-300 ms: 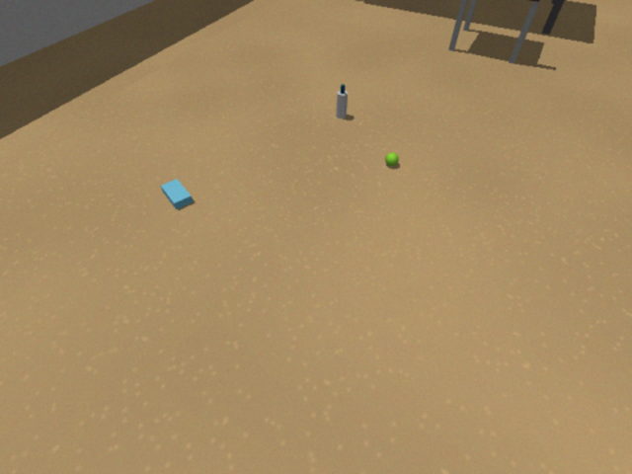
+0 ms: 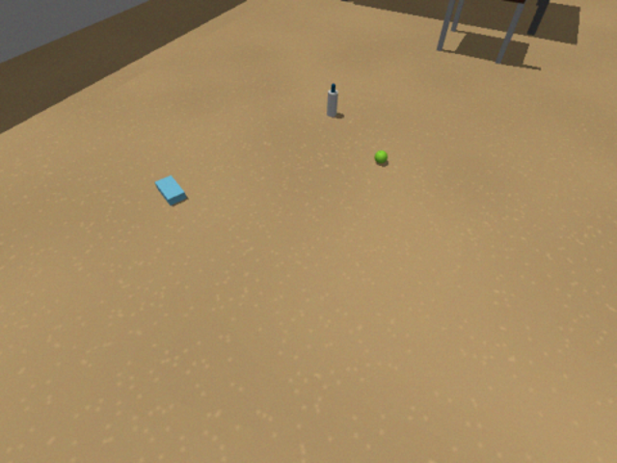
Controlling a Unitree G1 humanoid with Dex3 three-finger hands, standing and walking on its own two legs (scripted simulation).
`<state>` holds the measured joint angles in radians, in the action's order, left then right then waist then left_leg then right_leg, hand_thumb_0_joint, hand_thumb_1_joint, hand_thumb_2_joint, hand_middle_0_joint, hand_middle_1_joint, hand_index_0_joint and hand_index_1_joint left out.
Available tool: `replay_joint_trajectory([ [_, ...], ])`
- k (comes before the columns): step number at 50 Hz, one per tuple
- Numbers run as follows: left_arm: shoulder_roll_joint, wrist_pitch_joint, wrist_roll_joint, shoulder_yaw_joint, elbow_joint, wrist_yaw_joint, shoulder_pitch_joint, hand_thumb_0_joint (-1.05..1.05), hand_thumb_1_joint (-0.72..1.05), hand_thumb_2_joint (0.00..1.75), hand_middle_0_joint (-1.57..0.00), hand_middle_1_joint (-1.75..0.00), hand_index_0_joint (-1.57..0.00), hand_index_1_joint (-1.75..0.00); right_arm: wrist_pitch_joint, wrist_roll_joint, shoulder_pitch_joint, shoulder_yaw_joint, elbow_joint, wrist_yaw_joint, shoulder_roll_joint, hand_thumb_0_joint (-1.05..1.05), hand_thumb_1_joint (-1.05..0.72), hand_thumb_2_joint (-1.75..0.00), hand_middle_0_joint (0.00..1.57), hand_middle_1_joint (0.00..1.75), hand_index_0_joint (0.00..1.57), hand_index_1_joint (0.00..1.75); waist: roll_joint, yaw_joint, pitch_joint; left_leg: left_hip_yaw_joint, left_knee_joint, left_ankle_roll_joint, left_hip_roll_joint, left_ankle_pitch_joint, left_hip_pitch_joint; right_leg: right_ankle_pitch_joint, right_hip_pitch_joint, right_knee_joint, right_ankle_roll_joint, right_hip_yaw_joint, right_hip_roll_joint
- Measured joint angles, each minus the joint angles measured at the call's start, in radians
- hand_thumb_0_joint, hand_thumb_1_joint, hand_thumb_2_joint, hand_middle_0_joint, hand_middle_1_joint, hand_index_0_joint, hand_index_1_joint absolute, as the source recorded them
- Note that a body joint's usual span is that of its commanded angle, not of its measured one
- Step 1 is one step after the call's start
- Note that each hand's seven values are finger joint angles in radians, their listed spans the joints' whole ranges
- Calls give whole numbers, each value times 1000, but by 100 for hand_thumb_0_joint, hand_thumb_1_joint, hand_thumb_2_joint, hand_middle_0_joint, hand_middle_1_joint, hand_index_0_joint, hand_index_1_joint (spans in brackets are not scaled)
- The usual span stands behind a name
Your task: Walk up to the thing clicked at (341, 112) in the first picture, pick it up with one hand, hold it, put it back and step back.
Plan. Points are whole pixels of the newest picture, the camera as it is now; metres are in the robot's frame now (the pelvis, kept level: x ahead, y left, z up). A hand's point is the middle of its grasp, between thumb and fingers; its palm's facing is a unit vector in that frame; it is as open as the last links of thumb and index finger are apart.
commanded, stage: stand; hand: left
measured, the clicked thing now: (332, 99) +2.15 -0.17 -0.68
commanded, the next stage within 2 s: walk up in 0.82 s
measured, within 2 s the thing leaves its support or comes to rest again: neither
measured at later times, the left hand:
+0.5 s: hand out of the picture +0.08 +0.25 -0.16, palm faces -0.02 -0.94 -0.34, open 7.4 cm
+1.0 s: hand out of the picture +0.12 +0.26 -0.14, palm faces -0.10 -0.93 -0.36, open 7.4 cm
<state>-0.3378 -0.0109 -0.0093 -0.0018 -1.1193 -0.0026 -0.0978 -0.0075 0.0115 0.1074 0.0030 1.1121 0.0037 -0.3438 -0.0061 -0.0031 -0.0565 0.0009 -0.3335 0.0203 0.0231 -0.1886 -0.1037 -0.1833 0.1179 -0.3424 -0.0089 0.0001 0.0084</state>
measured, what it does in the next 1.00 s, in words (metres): lifts its right foot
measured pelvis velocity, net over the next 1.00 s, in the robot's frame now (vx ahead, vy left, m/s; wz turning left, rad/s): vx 0.03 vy -0.01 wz -0.06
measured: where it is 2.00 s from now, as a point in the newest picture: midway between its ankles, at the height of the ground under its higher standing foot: (350, 353)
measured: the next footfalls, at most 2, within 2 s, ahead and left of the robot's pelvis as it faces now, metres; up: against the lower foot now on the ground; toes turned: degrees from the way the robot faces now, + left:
right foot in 1.16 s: +0.21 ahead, -0.23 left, +0.00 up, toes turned -12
left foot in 1.64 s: +0.54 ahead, +0.01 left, +0.00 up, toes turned -2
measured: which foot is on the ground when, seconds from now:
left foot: down 0.00-1.00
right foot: down 0.00-0.88, up 0.90-1.00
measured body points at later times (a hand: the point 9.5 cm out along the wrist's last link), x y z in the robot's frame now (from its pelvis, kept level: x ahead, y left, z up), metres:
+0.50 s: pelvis +0.01 +0.00 +0.00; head +0.02 +0.00 +0.45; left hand +0.08 +0.30 -0.13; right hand +0.08 -0.29 -0.14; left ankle +0.00 +0.13 -0.75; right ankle +0.00 -0.11 -0.75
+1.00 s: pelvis +0.03 -0.01 +0.00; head +0.03 -0.02 +0.45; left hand +0.13 +0.31 -0.11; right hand +0.08 -0.34 -0.12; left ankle +0.00 +0.13 -0.75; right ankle +0.04 -0.14 -0.71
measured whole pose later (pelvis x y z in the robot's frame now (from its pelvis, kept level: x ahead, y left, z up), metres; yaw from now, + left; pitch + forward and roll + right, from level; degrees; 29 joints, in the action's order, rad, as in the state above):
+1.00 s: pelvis +0.03 -0.01 +0.00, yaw -3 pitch -1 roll +1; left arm -0.42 0.00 -0.04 -0.07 -1.05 -0.09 -0.17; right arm -0.08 0.04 0.21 -0.08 1.02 0.05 -0.39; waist 0.00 0.02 0.00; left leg 0.06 -0.34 -0.03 0.04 -0.27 -0.07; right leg -0.42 0.39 -0.80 -0.02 -0.01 -0.04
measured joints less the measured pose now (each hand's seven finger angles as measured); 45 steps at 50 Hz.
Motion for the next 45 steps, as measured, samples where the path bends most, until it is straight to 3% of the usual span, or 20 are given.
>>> replay_joint_trajectory([
  [41,-5,3,0,1,1,2,-6,0,90,90,-21,-30,-20,-30,1,0,3,1,2,-2,-1,0,-90,-90,20,30,20,30,2,-1,2,0,16,-6,-7,-5,15,-6,-17,17,7,0,-8],
  [45,-26,7,-24,-42,48,-52,-66,0,90,90,-21,-30,-20,-30,-30,25,48,-48,-45,37,-10,0,-90,-90,21,30,20,30,16,-12,51,39,-73,-47,-11,-165,-19,-213,79,-180,-18,-17,-15],
])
